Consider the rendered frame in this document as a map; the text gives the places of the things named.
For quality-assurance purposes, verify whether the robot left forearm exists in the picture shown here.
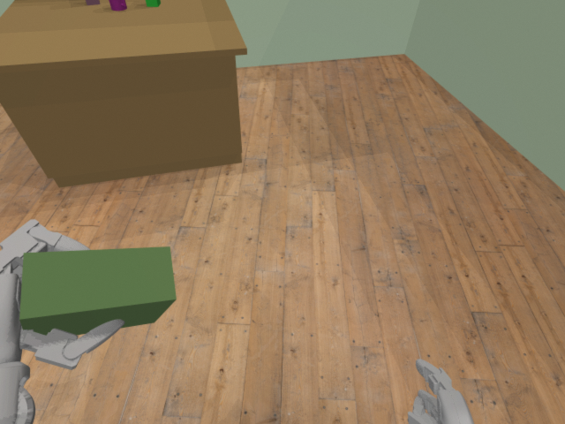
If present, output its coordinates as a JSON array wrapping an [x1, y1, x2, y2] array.
[[0, 361, 35, 424]]

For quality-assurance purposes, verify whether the robot left hand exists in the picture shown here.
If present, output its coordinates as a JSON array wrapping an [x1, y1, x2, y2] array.
[[0, 219, 125, 370]]

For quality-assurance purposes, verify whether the table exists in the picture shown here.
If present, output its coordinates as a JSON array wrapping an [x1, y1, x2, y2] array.
[[0, 0, 247, 188]]

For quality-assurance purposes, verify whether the robot right hand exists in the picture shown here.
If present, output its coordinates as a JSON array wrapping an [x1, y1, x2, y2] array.
[[408, 359, 474, 424]]

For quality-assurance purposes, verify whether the sponge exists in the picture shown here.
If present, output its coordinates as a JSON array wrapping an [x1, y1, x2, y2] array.
[[19, 246, 177, 336]]

